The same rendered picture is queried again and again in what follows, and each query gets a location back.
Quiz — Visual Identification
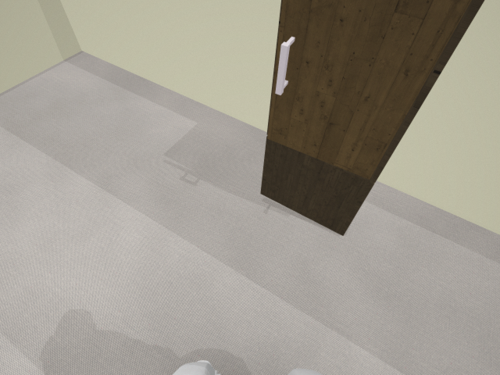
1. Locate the cupboard door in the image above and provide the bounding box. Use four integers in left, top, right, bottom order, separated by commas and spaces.
267, 0, 472, 179

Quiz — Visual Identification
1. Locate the handle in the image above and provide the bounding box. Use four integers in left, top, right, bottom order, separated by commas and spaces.
275, 37, 295, 95

